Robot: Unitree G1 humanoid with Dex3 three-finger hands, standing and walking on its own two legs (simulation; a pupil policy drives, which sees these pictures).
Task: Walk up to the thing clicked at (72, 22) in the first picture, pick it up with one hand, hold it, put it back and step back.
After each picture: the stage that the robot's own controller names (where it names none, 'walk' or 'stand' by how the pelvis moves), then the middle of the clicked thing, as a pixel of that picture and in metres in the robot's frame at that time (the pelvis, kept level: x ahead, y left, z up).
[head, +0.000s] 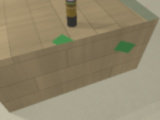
stand; (71, 8) +0.97 +0.10 -0.05
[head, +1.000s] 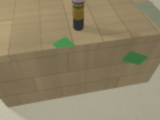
rise first; (78, 10) +0.89 +0.08 -0.02
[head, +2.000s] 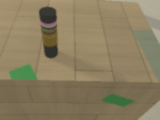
rise first; (49, 35) +0.61 +0.18 -0.01
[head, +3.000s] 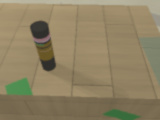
stand; (44, 48) +0.54 +0.20 -0.02
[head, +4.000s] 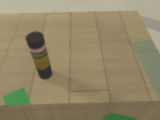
stand; (40, 58) +0.53 +0.21 -0.04
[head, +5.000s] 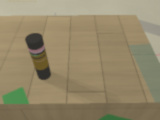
stand; (39, 58) +0.54 +0.22 -0.05
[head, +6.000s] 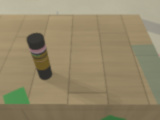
stand; (41, 58) +0.53 +0.22 -0.05
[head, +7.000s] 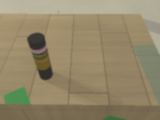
stand; (41, 58) +0.53 +0.21 -0.05
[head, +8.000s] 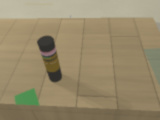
rise first; (51, 61) +0.53 +0.20 -0.04
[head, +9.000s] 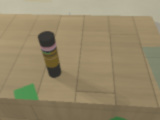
go down; (51, 56) +0.55 +0.20 -0.04
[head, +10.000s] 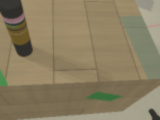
go down; (18, 30) +0.56 +0.19 +0.00
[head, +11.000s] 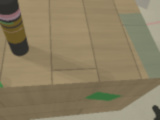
go down; (13, 28) +0.55 +0.20 +0.03
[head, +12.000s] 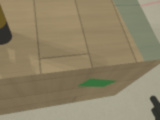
close in; out of the picture +0.57 +0.21 +0.06
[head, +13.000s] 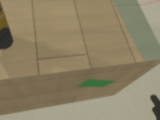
close; out of the picture +0.54 +0.19 +0.06
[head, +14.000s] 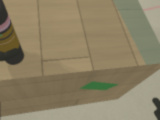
lift; (3, 37) +0.48 +0.18 +0.06
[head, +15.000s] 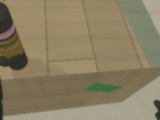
lift; (8, 43) +0.46 +0.18 +0.06
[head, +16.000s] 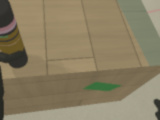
lift; (9, 39) +0.47 +0.18 +0.06
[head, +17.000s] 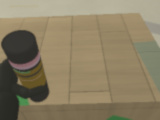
lift; (31, 73) +0.32 +0.15 +0.16
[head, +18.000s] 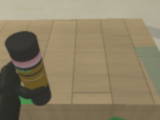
hold; (33, 74) +0.31 +0.16 +0.15
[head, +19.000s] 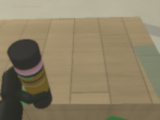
hold; (34, 79) +0.31 +0.15 +0.13
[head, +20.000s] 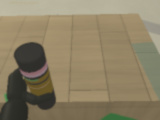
hold; (39, 81) +0.32 +0.14 +0.10
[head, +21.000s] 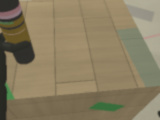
crouch; (15, 31) +0.47 +0.18 +0.15
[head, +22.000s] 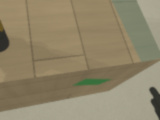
lower; out of the picture +0.52 +0.19 +0.05
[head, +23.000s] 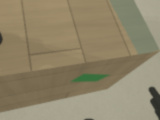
lower; out of the picture +0.54 +0.20 +0.07
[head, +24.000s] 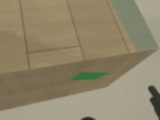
lower; out of the picture +0.54 +0.20 +0.08
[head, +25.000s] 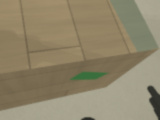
lower; out of the picture +0.55 +0.20 +0.08
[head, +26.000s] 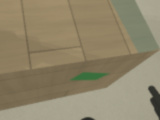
rest; out of the picture +0.54 +0.21 +0.08
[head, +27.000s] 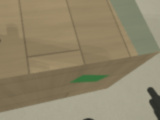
withdraw; out of the picture +0.55 +0.19 +0.08
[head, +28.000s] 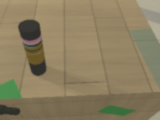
sink last; (34, 51) +0.51 +0.18 +0.01
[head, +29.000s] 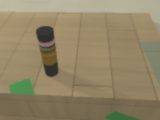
stand; (48, 53) +0.54 +0.19 +0.00
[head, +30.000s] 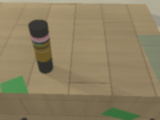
stand; (42, 49) +0.53 +0.19 +0.01
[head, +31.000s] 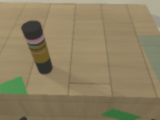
stand; (39, 50) +0.52 +0.20 +0.02
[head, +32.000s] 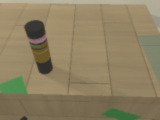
stand; (40, 50) +0.52 +0.20 +0.02
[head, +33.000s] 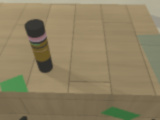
stand; (40, 49) +0.53 +0.20 +0.02
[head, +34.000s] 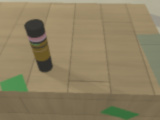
stand; (40, 48) +0.53 +0.20 +0.01
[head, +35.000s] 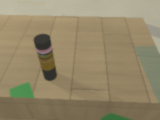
stand; (46, 59) +0.54 +0.20 -0.05
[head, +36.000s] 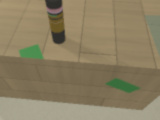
walk; (56, 21) +0.67 +0.14 -0.02
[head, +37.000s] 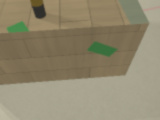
walk; out of the picture +0.87 +0.29 -0.01
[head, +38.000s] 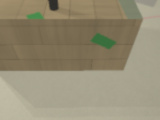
stand; out of the picture +1.10 +0.26 -0.03
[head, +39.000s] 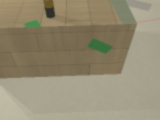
stand; (48, 0) +1.10 +0.27 -0.05
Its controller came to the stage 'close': yes
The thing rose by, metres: 0.20
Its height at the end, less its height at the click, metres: +0.00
